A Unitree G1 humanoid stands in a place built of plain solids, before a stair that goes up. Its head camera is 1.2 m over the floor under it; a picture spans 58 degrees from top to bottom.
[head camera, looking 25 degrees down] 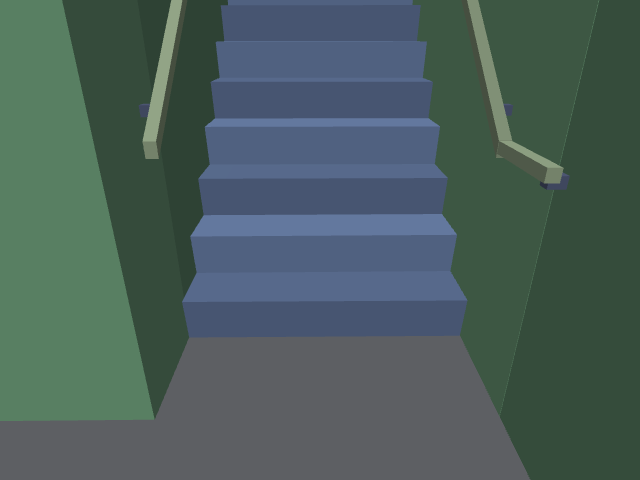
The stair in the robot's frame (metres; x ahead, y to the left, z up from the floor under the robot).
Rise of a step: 0.20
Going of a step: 0.23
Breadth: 1.20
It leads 1 degrees to the left of straight ahead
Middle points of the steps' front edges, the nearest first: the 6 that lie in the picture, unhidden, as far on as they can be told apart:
1.54 -0.02 0.20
1.77 -0.02 0.39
2.01 -0.02 0.59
2.24 -0.01 0.79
2.48 -0.01 0.99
2.70 -0.01 1.18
